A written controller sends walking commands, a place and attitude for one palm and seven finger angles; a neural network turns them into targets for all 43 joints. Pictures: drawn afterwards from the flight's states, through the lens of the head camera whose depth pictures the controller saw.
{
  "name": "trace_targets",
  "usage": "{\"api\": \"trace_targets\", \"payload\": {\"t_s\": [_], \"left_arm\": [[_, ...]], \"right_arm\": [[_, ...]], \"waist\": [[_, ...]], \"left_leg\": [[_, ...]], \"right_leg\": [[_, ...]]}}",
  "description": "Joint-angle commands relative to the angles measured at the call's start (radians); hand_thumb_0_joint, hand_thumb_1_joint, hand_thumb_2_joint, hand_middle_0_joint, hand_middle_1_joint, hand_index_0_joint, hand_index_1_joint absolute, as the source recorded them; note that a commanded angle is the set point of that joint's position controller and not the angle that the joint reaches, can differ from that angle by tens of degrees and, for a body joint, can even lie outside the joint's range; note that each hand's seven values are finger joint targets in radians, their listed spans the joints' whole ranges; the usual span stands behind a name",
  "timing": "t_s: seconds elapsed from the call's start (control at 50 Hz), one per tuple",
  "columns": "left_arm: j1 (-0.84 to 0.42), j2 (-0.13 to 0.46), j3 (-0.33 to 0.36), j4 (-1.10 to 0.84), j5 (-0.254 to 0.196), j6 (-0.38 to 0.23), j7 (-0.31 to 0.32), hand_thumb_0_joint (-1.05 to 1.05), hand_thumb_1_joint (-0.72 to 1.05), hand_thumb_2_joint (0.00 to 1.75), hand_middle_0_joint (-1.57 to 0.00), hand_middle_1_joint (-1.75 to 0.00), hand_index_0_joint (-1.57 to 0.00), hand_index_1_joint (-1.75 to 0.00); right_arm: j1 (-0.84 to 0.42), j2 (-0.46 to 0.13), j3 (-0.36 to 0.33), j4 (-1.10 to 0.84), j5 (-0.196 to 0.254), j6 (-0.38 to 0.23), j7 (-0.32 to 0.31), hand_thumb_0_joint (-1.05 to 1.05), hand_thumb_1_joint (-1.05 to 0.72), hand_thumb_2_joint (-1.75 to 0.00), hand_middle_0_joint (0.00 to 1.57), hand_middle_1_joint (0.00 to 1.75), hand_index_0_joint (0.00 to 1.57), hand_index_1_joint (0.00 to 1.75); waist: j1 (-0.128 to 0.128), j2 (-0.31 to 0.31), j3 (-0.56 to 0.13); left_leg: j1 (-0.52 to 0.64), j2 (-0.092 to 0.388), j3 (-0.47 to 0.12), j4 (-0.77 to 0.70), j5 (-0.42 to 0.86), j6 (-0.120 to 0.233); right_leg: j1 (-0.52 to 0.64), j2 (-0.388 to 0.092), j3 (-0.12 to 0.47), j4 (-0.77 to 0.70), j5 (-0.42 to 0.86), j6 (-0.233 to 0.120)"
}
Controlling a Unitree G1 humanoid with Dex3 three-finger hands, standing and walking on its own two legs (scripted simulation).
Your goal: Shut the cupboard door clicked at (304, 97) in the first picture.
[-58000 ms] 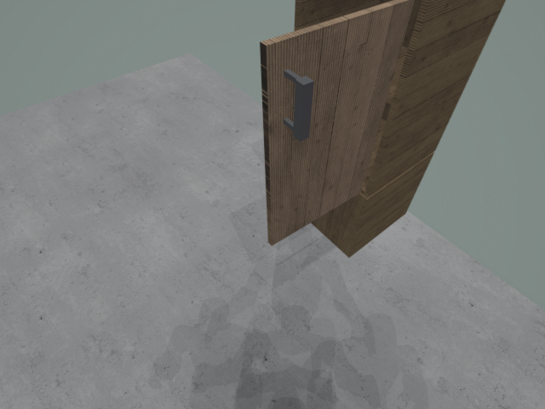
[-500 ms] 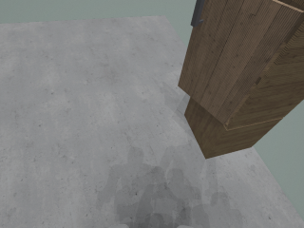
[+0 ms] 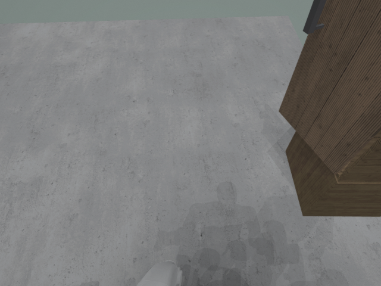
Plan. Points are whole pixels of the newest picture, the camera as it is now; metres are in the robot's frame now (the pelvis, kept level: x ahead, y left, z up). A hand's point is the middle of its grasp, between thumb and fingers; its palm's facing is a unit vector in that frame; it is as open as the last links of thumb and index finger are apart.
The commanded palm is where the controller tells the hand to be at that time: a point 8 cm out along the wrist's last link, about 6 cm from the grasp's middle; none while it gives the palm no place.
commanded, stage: walk to a spot facing it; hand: left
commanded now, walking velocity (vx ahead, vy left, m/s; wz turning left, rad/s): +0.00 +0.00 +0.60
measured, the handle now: (321, 10) +0.83 -0.37 +0.13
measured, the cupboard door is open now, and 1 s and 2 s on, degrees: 23 23 23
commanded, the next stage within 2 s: turn to face it in 1.38 s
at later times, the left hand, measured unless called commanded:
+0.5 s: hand out of the picture +0.03 +0.27 -0.17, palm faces +0.33 -0.92 -0.22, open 7.4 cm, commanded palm none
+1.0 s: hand out of the picture +0.10 +0.22 -0.15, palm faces +0.61 -0.76 -0.23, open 7.3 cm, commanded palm none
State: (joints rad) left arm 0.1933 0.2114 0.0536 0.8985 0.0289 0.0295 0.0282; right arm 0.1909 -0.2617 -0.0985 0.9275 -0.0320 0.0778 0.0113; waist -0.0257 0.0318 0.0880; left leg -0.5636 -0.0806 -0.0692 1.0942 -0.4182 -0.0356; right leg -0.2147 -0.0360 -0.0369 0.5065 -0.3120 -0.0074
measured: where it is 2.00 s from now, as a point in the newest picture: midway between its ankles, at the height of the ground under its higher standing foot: (127, 233)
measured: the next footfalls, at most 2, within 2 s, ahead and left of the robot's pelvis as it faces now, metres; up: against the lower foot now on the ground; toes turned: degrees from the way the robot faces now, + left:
left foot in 0.28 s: +0.03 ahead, +0.14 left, +0.00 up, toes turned +16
right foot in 0.72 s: +0.22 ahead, -0.05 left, +0.00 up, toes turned +22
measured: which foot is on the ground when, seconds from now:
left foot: up 0.00-0.26, down 0.28-0.72, up 0.74-1.00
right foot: down 0.00-0.28, up 0.30-0.70, down 0.72-1.00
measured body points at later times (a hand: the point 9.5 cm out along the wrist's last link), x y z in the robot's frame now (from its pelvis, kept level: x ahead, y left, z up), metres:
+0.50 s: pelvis +0.03 +0.04 +0.00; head +0.06 +0.08 +0.45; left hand +0.02 +0.32 -0.15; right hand +0.18 -0.17 -0.13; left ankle -0.01 +0.13 -0.74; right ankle +0.07 -0.11 -0.67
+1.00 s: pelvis +0.19 +0.06 +0.01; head +0.23 +0.07 +0.45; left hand +0.07 +0.26 -0.14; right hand +0.39 -0.11 -0.14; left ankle +0.15 +0.21 -0.65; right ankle +0.19 -0.06 -0.74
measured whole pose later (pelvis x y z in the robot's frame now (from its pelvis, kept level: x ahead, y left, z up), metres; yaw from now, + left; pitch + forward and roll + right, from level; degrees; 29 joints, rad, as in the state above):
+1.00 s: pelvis +0.19 +0.06 +0.01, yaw +38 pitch +1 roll +2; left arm 0.32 0.16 0.05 0.96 0.03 -0.08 0.01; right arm 0.21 -0.23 -0.07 0.96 -0.03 0.02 0.04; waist -0.02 -0.01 0.07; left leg -0.63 0.06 0.03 1.06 -0.24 0.00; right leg -0.05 -0.09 -0.26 0.36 -0.31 0.00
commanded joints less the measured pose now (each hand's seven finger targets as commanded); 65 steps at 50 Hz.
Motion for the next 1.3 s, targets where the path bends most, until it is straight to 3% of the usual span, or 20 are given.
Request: {"api": "trace_targets", "payload": {"t_s": [0.0, 0.14, 0.22, 0.24, 0.26, 0.28, 0.38, 0.58, 0.64, 0.66, 0.7, 0.72, 0.78, 0.84, 1.02, 1.1, 1.14, 1.18, 1.22, 1.28], "left_arm": [[0.019, 0.166, 0.040, -0.084, -0.002, -0.044, 0.016, 0.00, 0.90, 0.90, -0.20, -0.30, -0.20, -0.30], [0.147, 0.211, 0.063, -0.049, 0.005, -0.036, 0.012, 0.00, 0.90, 0.90, -0.20, -0.30, -0.20, -0.30], [0.105, 0.216, 0.071, -0.061, -0.006, -0.034, 0.008, 0.00, 0.90, 0.90, -0.20, -0.30, -0.20, -0.30], [0.115, 0.183, 0.064, -0.074, -0.016, -0.031, 0.001, 0.00, 0.90, 0.90, -0.20, -0.30, -0.20, -0.30], [0.080, 0.100, 0.040, -0.119, -0.020, -0.027, -0.007, 0.00, 0.90, 0.90, -0.20, -0.30, -0.20, -0.30], [-0.002, 0.125, 0.034, -0.150, -0.007, -0.011, -0.001, 0.00, 0.90, 0.90, -0.20, -0.30, -0.20, -0.30], [-0.037, 0.125, 0.050, -0.115, 0.003, -0.020, -0.039, 0.00, 0.90, 0.90, -0.20, -0.30, -0.20, -0.30], [-0.106, 0.109, 0.038, -0.149, 0.000, -0.045, -0.058, 0.00, 0.90, 0.90, -0.20, -0.30, -0.20, -0.30], [-0.012, 0.113, 0.044, -0.118, 0.000, -0.056, -0.057, 0.00, 0.90, 0.90, -0.20, -0.30, -0.20, -0.30], [0.071, 0.133, 0.055, -0.091, 0.000, -0.067, -0.053, 0.00, 0.90, 0.90, -0.20, -0.30, -0.20, -0.30], [0.280, 0.306, 0.094, -0.048, 0.013, -0.080, -0.027, 0.00, 0.90, 0.90, -0.20, -0.30, -0.20, -0.30], [0.222, 0.276, 0.084, -0.055, 0.002, -0.073, -0.021, 0.00, 0.90, 0.90, -0.20, -0.30, -0.20, -0.30], [0.063, 0.133, 0.054, -0.069, 0.003, -0.091, -0.012, 0.00, 0.90, 0.90, -0.20, -0.30, -0.20, -0.30], [0.105, 0.097, 0.040, -0.039, -0.001, -0.115, -0.017, 0.00, 0.90, 0.90, -0.20, -0.30, -0.20, -0.30], [0.258, 0.105, 0.032, 0.051, 0.002, -0.119, -0.008, 0.00, 0.90, 0.90, -0.20, -0.30, -0.20, -0.30], [0.218, 0.170, 0.042, 0.042, 0.001, -0.116, -0.011, 0.00, 0.90, 0.90, -0.20, -0.30, -0.20, -0.30], [0.183, 0.190, 0.047, 0.027, -0.010, -0.108, -0.017, 0.00, 0.90, 0.90, -0.20, -0.30, -0.20, -0.30], [0.151, 0.106, 0.030, -0.060, -0.023, -0.096, -0.039, 0.00, 0.90, 0.90, -0.20, -0.30, -0.20, -0.30], [0.065, 0.111, 0.043, -0.099, -0.016, -0.089, -0.027, 0.00, 0.90, 0.90, -0.20, -0.30, -0.20, -0.30], [0.160, 0.077, 0.038, -0.012, 0.012, -0.053, -0.035, 0.00, 0.90, 0.90, -0.20, -0.30, -0.20, -0.30]], "right_arm": [[-0.026, -0.044, 0.000, -0.092, 0.014, -0.022, 0.016, 0.00, -0.90, -0.90, 0.20, 0.30, 0.20, 0.30], [-0.137, -0.018, 0.023, -0.123, 0.021, -0.026, 0.018, 0.00, -0.90, -0.90, 0.20, 0.30, 0.20, 0.30], [0.001, -0.061, 0.015, -0.089, 0.017, -0.047, 0.013, 0.00, -0.90, -0.90, 0.20, 0.30, 0.20, 0.30], [0.073, -0.141, -0.002, -0.072, 0.008, -0.057, 0.009, 0.00, -0.90, -0.90, 0.20, 0.30, 0.20, 0.30], [0.149, -0.251, -0.032, -0.064, 0.002, -0.060, -0.001, 0.00, -0.90, -0.90, 0.20, 0.30, 0.20, 0.30], [0.210, -0.255, -0.028, -0.040, 0.011, -0.050, -0.008, 0.00, -0.90, -0.90, 0.20, 0.30, 0.20, 0.30], [0.037, -0.160, 0.007, -0.096, -0.001, -0.080, -0.026, 0.00, -0.90, -0.90, 0.20, 0.30, 0.20, 0.30], [0.112, -0.158, -0.001, -0.067, 0.000, -0.099, -0.018, 0.00, -0.90, -0.90, 0.20, 0.30, 0.20, 0.30], [0.076, -0.146, 0.000, -0.065, 0.004, -0.097, -0.020, 0.00, -0.90, -0.90, 0.20, 0.30, 0.20, 0.30], [0.055, -0.126, 0.004, -0.068, 0.011, -0.100, -0.019, 0.00, -0.90, -0.90, 0.20, 0.30, 0.20, 0.30], [0.054, -0.018, 0.021, -0.108, 0.027, -0.116, -0.015, 0.00, -0.90, -0.90, 0.20, 0.30, 0.20, 0.30], [0.036, -0.067, 0.005, -0.101, 0.008, -0.108, -0.008, 0.00, -0.90, -0.90, 0.20, 0.30, 0.20, 0.30], [0.070, -0.043, 0.007, -0.043, -0.001, -0.101, 0.011, 0.00, -0.90, -0.90, 0.20, 0.30, 0.20, 0.30], [0.054, 0.008, 0.021, -0.034, 0.007, -0.087, 0.026, 0.00, -0.90, -0.90, 0.20, 0.30, 0.20, 0.30], [-0.177, 0.037, 0.049, -0.103, 0.009, -0.087, 0.050, 0.00, -0.90, -0.90, 0.20, 0.30, 0.20, 0.30], [-0.072, -0.006, 0.039, -0.088, 0.007, -0.098, 0.039, 0.00, -0.90, -0.90, 0.20, 0.30, 0.20, 0.30], [0.152, -0.088, 0.014, -0.035, -0.002, -0.103, 0.028, 0.00, -0.90, -0.90, 0.20, 0.30, 0.20, 0.30], [0.326, -0.307, -0.032, -0.014, -0.001, -0.111, 0.001, 0.00, -0.90, -0.90, 0.20, 0.30, 0.20, 0.30], [0.196, -0.247, -0.019, -0.040, 0.010, -0.108, -0.010, 0.00, -0.90, -0.90, 0.20, 0.30, 0.20, 0.30], [0.011, -0.128, 0.025, -0.084, 0.008, -0.133, -0.022, 0.00, -0.90, -0.90, 0.20, 0.30, 0.20, 0.30]], "waist": [[0.007, -0.204, -0.060], [0.072, -0.267, -0.081], [-0.010, -0.211, -0.160], [-0.045, -0.016, -0.227], [-0.087, 0.305, -0.247], [-0.107, 0.193, -0.241], [-0.023, 0.141, -0.041], [-0.024, 0.131, -0.053], [0.032, 0.096, -0.070], [0.078, 0.036, -0.090], [0.168, -0.400, -0.198], [0.127, -0.282, -0.095], [0.023, -0.210, -0.032], [0.014, -0.184, -0.032], [0.060, -0.181, 0.002], [-0.015, -0.195, -0.053], [-0.134, -0.127, -0.189], [-0.169, 0.200, -0.380], [-0.093, -0.038, -0.176], [0.020, 0.081, -0.052]], "left_leg": [[-0.055, 0.072, 0.051, 0.035, -0.004, -0.031], [0.073, 0.073, 0.151, -0.269, -0.040, -0.011], [0.360, 0.056, 0.162, -0.621, 0.189, 0.019], [0.583, 0.185, 0.013, -0.674, 0.411, 0.073], [0.718, 0.466, -0.374, -0.691, 0.788, 0.236], [0.695, 0.495, -0.351, -0.690, 0.716, 0.288], [0.394, 0.320, -0.283, -0.829, 0.070, 0.216], [0.389, 0.245, -0.289, -0.833, 0.037, 0.224], [0.254, 0.218, -0.281, -0.736, 0.075, 0.203], [0.136, 0.166, -0.231, -0.637, 0.059, 0.171], [-0.196, -0.027, 0.003, -0.068, -0.227, 0.073], [-0.221, 0.048, -0.047, 0.117, -0.171, 0.075], [-0.170, 0.149, -0.033, 0.200, 0.071, 0.056], [-0.149, 0.136, 0.038, 0.128, 0.162, 0.030], [-0.134, 0.129, 0.173, -0.269, 0.199, 0.058], [0.109, 0.040, 0.254, -0.378, 0.125, 0.121], [0.489, 0.018, 0.225, -0.509, 0.205, 0.155], [0.870, 0.474, -0.549, -0.682, 0.424, 0.371], [0.597, 0.489, -0.425, -0.791, 0.221, 0.338], [0.251, 0.316, -0.223, -0.850, 0.144, 0.222]], "right_leg": [[0.153, -0.248, 0.089, -0.121, 0.593, -0.113], [0.229, -0.288, 0.010, -0.043, 0.789, -0.099], [0.139, -0.271, -0.078, 0.165, 0.727, -0.029], [-0.055, -0.212, -0.134, 0.348, 0.429, 0.030], [-0.362, -0.062, -0.132, 0.586, -0.349, 0.094], [-0.408, -0.078, -0.014, 0.657, -0.386, 0.070], [-0.397, -0.075, 0.030, 0.611, -0.102, 0.070], [-0.281, 0.004, -0.015, 0.216, -0.008, 0.086], [-0.028, 0.048, -0.036, 0.066, 0.054, 0.079], [0.161, 0.027, -0.009, -0.043, 0.073, 0.070], [0.447, -0.459, 0.603, -0.326, -0.318, -0.088], [0.272, -0.481, 0.613, -0.384, -0.491, -0.117], [0.109, -0.366, 0.312, -0.349, -0.237, -0.090], [0.143, -0.278, 0.009, -0.283, 0.297, -0.062], [0.313, -0.293, -0.179, -0.214, 0.733, -0.053], [0.295, -0.330, -0.234, -0.032, 1.022, -0.054], [0.119, -0.291, -0.284, 0.322, 0.842, -0.015], [-0.421, -0.046, -0.139, 0.931, -0.280, 0.058], [-0.475, -0.121, 0.010, 0.932, -0.154, 0.038], [-0.336, -0.146, 0.047, 0.775, -0.017, 0.054]]}}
